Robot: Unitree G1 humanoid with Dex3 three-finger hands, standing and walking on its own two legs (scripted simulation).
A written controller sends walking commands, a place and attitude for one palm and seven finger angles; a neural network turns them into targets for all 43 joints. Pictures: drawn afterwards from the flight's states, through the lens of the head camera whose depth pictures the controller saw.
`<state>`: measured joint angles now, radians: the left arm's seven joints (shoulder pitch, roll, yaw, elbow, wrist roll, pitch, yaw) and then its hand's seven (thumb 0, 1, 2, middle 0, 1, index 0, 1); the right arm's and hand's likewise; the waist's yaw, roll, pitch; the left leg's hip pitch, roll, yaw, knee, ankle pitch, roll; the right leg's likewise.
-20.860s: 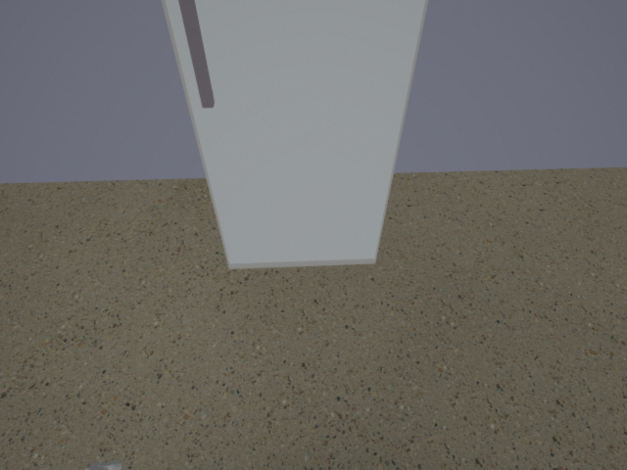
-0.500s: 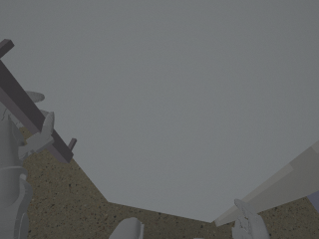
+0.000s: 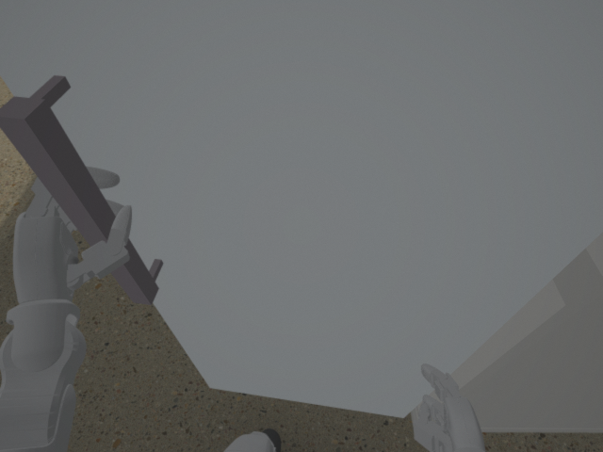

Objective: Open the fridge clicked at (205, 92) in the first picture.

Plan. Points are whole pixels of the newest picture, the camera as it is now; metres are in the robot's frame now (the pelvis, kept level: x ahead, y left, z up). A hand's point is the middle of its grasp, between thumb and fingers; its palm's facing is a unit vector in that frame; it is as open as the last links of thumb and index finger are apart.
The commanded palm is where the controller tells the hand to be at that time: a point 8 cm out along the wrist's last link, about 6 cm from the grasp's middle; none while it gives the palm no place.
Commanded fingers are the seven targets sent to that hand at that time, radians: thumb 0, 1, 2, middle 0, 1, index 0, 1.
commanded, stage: stop walking and hold the door back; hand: left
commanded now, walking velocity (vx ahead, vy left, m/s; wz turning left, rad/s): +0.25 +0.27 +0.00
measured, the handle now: (111, 214) +0.32 +0.25 +0.16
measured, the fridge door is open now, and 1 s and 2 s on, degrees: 82 76 74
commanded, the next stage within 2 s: loosen the grip on the handle in 0.76 s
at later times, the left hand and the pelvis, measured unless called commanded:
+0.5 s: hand (122, 222) +0.30 +0.23 +0.17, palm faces +0.26 -0.95 -0.16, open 6.0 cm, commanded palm +0.28 +0.28 +0.15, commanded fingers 0.00 0.90 0.90 -0.45 -1.40 -0.45 -1.40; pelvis -0.09 +0.02 +0.01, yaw +5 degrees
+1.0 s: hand (126, 199) +0.34 +0.24 +0.17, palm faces +0.21 -0.97 -0.11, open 6.7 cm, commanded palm +0.29 +0.28 +0.15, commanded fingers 0.00 -0.07 0.43 -0.45 -1.40 -0.45 -1.40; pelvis -0.09 +0.04 +0.00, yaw +3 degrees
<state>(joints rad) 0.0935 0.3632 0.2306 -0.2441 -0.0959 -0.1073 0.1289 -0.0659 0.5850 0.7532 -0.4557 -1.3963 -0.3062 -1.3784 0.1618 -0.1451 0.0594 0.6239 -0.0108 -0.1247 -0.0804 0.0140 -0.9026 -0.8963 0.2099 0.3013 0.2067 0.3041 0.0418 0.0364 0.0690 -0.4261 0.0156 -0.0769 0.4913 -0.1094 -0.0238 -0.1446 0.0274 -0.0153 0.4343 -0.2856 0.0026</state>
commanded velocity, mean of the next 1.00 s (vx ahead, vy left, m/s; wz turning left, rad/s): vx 0.12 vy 0.01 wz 0.00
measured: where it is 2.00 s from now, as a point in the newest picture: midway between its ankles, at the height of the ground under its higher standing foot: outside the picture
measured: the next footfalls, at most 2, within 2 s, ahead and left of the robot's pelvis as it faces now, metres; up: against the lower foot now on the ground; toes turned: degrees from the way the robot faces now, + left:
left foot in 0.36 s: -0.05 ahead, +0.14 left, +0.00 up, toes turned +9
right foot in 0.62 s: -0.01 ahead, -0.09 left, +0.00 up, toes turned +0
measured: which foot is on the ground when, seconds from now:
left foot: up 0.00-0.34, down 0.36-0.64, up 0.66-0.86, down 0.88-1.00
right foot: down 0.00-0.38, up 0.40-0.60, down 0.62-1.00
